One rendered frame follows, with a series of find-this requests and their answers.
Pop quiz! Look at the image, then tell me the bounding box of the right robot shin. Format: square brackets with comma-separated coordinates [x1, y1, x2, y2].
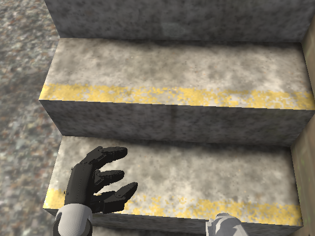
[216, 212, 242, 224]

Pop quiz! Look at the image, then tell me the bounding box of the robot right thigh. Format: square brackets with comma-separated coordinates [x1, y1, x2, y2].
[206, 215, 249, 236]

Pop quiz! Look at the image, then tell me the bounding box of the robot left forearm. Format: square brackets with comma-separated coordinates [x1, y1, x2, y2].
[50, 204, 93, 236]

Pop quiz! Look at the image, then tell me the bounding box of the robot left hand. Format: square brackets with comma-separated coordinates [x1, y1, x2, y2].
[64, 146, 138, 214]

